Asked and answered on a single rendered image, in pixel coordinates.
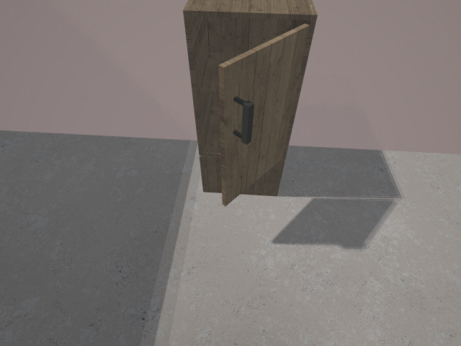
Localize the handle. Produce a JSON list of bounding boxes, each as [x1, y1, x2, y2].
[[233, 97, 254, 145]]

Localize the cupboard door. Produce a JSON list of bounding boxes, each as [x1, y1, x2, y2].
[[218, 24, 310, 206]]

